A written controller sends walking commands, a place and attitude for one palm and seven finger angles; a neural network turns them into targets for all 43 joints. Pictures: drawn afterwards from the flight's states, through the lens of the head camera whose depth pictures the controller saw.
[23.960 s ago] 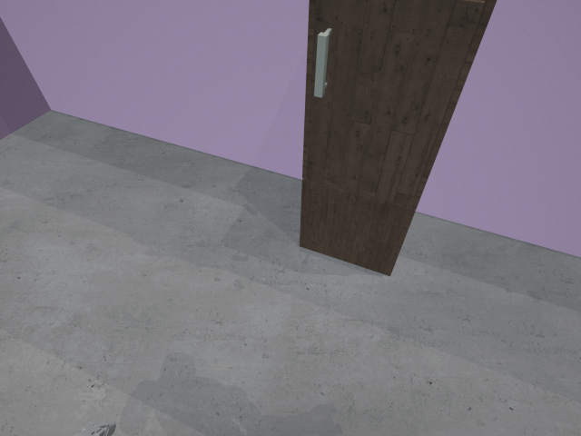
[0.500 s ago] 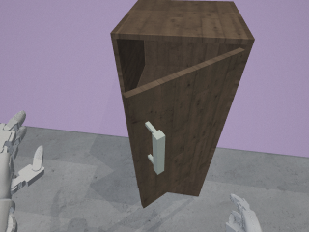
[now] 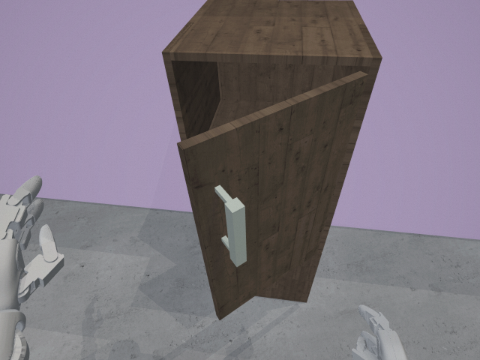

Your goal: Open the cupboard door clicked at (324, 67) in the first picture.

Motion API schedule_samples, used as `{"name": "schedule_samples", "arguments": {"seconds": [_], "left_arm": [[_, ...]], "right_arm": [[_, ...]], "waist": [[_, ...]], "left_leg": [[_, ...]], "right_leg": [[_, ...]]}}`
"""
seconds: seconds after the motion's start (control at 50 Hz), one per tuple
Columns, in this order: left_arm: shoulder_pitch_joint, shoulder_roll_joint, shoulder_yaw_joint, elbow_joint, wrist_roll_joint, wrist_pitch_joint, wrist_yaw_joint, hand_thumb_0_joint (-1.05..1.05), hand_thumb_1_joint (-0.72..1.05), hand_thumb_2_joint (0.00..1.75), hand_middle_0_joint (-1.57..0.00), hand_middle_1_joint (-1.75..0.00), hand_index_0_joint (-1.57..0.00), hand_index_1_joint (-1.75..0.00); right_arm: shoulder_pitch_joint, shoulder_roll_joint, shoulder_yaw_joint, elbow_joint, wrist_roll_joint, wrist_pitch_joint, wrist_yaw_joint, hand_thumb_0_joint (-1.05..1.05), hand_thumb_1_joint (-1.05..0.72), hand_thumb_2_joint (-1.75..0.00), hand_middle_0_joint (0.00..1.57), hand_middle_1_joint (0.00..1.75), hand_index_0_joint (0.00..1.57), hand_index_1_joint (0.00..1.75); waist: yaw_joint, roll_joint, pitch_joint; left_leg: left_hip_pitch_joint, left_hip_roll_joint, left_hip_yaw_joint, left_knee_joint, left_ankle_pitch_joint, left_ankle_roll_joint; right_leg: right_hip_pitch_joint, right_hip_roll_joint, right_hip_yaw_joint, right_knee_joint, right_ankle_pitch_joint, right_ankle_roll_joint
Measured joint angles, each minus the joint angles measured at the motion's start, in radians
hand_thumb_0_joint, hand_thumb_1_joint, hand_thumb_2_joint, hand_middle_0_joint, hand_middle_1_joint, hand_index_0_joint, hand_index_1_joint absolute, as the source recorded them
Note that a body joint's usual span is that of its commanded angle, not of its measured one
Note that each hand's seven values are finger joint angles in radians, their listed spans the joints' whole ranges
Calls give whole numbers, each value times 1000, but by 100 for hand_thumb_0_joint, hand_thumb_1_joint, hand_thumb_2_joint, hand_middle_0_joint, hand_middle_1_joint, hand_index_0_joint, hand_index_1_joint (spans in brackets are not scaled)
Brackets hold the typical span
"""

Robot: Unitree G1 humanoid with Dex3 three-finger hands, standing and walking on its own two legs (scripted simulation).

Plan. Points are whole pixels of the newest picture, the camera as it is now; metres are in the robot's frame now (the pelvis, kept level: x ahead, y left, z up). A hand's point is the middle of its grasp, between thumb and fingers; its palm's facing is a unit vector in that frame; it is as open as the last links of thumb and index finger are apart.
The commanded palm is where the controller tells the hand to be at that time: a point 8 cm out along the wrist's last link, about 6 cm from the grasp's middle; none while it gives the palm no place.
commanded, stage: step back with the hand held close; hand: left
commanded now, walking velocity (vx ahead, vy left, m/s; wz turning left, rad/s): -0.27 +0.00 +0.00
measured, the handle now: (230, 227) +0.31 +0.06 +0.08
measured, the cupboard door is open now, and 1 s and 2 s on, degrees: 42 42 42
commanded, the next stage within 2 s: stop stepping back and stand still in 1.20 s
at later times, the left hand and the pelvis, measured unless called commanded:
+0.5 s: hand (21, 293) +0.14 +0.29 +0.15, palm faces +0.38 -0.78 -0.50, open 7.4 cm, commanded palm +0.08 +0.33 +0.17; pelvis -0.07 +0.03 -0.01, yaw -2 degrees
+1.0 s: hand out of the picture +0.05 +0.32 +0.16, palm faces +0.46 -0.76 -0.46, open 7.4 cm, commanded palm -0.02 +0.36 +0.17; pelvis -0.15 +0.05 -0.03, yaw +3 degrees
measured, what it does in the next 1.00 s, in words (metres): walks backwards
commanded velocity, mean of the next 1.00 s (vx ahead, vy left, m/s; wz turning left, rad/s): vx -0.31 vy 0.00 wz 0.02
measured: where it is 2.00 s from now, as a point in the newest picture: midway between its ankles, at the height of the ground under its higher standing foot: outside the picture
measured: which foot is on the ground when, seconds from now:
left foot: down 0.00-1.00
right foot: down 0.00-0.92, up 0.94-1.00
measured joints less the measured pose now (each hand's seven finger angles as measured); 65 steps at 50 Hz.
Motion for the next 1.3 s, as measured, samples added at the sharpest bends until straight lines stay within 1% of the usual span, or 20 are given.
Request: {"name": "schedule_samples", "arguments": {"seconds": [0.1, 0.22, 0.32, 0.42, 0.56, 0.64, 0.7, 0.78, 0.86, 0.88, 0.92, 0.94, 0.98, 1.02, 1.06, 1.14, 1.2, 1.26, 1.28, 1.3], "left_arm": [[17, 17, 47, -3, 14, -52, -2, 2, 89, 90, -21, -30, -21, -31], [67, 39, 30, -40, 25, -53, 0, 2, 89, 90, -21, -30, -21, -31], [96, 78, 49, -96, 29, -59, 10, 2, 89, 90, -21, -30, -21, -31], [105, 96, 80, -130, 34, -76, 24, 2, 88, 90, -21, -30, -22, -31], [98, 73, 98, -142, 58, -107, 37, 2, 88, 90, -21, -30, -21, -31], [65, 68, 110, -136, 75, -121, 40, 2, 88, 90, -21, -30, -21, -31], [39, 61, 126, -131, 78, -131, 41, 2, 88, 90, -21, -30, -21, -31], [31, 43, 129, -142, 73, -140, 40, 2, 88, 90, -21, -30, -21, -31], [36, 37, 97, -179, 63, -150, 46, 2, 88, 90, -21, -30, -21, -31], [40, 43, 94, -190, 61, -153, 47, 2, 88, 90, -21, -30, -21, -31], [40, 64, 97, -203, 58, -156, 45, 2, 88, 90, -21, -30, -21, -31], [39, 73, 104, -206, 59, -159, 44, 2, 88, 90, -21, -30, -21, -31], [35, 95, 129, -197, 63, -164, 42, 2, 88, 90, -21, -30, -22, -31], [34, 117, 158, -193, 55, -165, 46, 2, 88, 90, -21, -30, -22, -31], [43, 118, 174, -199, 42, -165, 58, 2, 88, 90, -21, -30, -22, -31], [43, 77, 140, -217, 24, -151, 68, 2, 89, 90, -21, -30, -21, -31], [21, 67, 102, -211, 16, -140, 59, 2, 89, 90, -21, -30, -21, -31], [15, 97, 100, -211, 0, -144, 40, 2, 89, 90, -21, -30, -21, -31], [23, 121, 117, -219, -7, -150, 34, 2, 89, 90, -21, -30, -21, -31], [32, 147, 139, -230, -12, -162, 31, 2, 89, 90, -21, -30, -21, -31]], "right_arm": [[-16, -9, -3, -33, 3, 34, 7, 2, -90, -90, 20, 30, 20, 30], [-24, -22, -28, -66, 9, 70, -2, 1, -90, -90, 20, 30, 20, 30], [-15, -16, -39, -84, 12, 86, -11, 1, -91, -90, 20, 30, 20, 30], [1, -7, -36, -98, 11, 82, -10, 1, -91, -90, 20, 30, 20, 30], [33, 0, -23, -104, 6, 49, -8, 1, -90, -90, 20, 30, 20, 30], [54, 11, -18, -98, 1, 24, -9, 1, -90, -90, 20, 30, 20, 30], [53, 21, -13, -81, -1, 10, -6, 1, -90, -90, 20, 30, 21, 30], [41, 31, -10, -61, -6, 0, 6, 1, -90, -90, 21, 30, 21, 30], [25, 23, -15, -37, -11, 5, 20, 1, -90, -90, 21, 30, 21, 30], [21, 20, -16, -34, -11, 9, 21, 1, -90, -90, 21, 30, 21, 30], [13, 18, -19, -36, -10, 16, 17, 1, -90, -90, 21, 30, 21, 30], [12, 13, -21, -43, -10, 15, 13, 1, -90, -90, 21, 30, 21, 30], [6, 16, -33, -45, -16, -2, 5, 1, -90, -90, 21, 30, 21, 30], [4, 35, -42, -28, -18, -24, 8, 1, -90, -90, 20, 30, 21, 30], [3, 51, -39, -10, -19, -42, 16, 1, -91, -90, 20, 30, 20, 30], [-2, 70, -18, 9, -22, -63, 28, 1, -90, -90, 20, 30, 20, 30], [-19, 80, -3, 5, -27, -71, 32, 1, -90, -90, 21, 30, 21, 30], [-50, 89, 7, -15, -35, -67, 39, 1, -90, -90, 21, 30, 21, 30], [-64, 93, 12, -26, -35, -61, 42, 1, -90, -90, 21, 30, 21, 30], [-83, 94, 19, -36, -34, -54, 43, 1, -90, -90, 21, 30, 21, 30]], "waist": [[-27, 1, -6], [-53, -21, 6], [-67, -56, 18], [-73, -75, 16], [-69, -74, 16], [-72, -78, 28], [-63, -75, 39], [-59, -74, 45], [-70, -88, 41], [-73, -94, 39], [-83, -111, 45], [-84, -106, 49], [-88, -84, 60], [-82, -78, 56], [-67, -78, 36], [-43, -73, -11], [-44, -70, -33], [-49, -80, -38], [-44, -101, -33], [-33, -128, -24]], "left_leg": [[-63, 11, 7, 26, 1, 1], [-114, 0, 31, 30, 20, 13], [-151, -11, 44, 51, 32, 23], [-198, -17, 49, 91, 37, 35], [-276, -25, 44, 175, 33, 55], [-310, -39, 31, 221, 31, 61], [-331, -39, 25, 250, 34, 62], [-361, -31, 26, 288, -22, 53], [-393, -41, 7, 344, -124, 14], [-381, -38, -2, 338, -130, 10], [-380, -38, 11, 297, -33, 23], [-386, -30, 16, 284, 29, 39], [-394, -12, 8, 270, 90, 67], [-390, 0, 0, 228, 107, 69], [-386, 17, 3, 164, 145, 64], [-377, 50, 17, 15, 245, 53], [-381, 60, 21, -98, 332, 41], [-406, 59, 39, -163, 405, 25], [-428, 53, 60, -148, 410, 17], [-464, 44, 81, -96, 382, 6]], "right_leg": [[-52, 10, 6, -6, 23, 1], [-122, -2, 29, 26, 35, 15], [-172, -14, 40, 68, 39, 25], [-218, -21, 43, 107, 46, 33], [-283, -31, 36, 174, 48, 46], [-302, -21, 64, 251, 3, 53], [-309, -12, 76, 285, -16, 54], [-325, -10, 69, 290, -4, 48], [-340, -22, 60, 266, 27, 50], [-346, -24, 61, 266, 33, 54], [-361, -36, 62, 270, 39, 61], [-376, -27, 65, 296, -3, 60], [-416, 15, 84, 508, -129, 58], [-420, 46, 92, 700, -203, 55], [-382, 49, 78, 756, -239, 54], [-233, 25, 38, 610, -302, 45], [-119, 27, 14, 425, -338, 26], [-11, 26, -7, 167, -278, -3], [17, 11, 2, 74, -225, -16], [27, -15, 26, 15, -188, -14]]}}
